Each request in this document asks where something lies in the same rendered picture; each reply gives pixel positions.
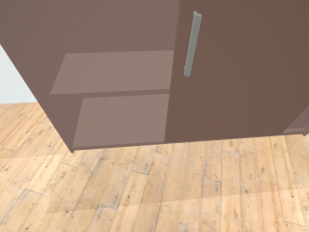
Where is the wardrobe door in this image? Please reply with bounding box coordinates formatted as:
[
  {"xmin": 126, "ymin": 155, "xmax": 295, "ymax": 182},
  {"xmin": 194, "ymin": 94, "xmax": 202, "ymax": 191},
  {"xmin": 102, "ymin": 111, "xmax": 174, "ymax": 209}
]
[
  {"xmin": 287, "ymin": 105, "xmax": 309, "ymax": 130},
  {"xmin": 164, "ymin": 0, "xmax": 309, "ymax": 143}
]

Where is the handle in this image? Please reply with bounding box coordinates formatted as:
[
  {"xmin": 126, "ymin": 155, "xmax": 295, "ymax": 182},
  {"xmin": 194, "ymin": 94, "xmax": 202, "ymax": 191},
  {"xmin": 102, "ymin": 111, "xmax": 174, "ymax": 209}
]
[{"xmin": 183, "ymin": 11, "xmax": 202, "ymax": 76}]

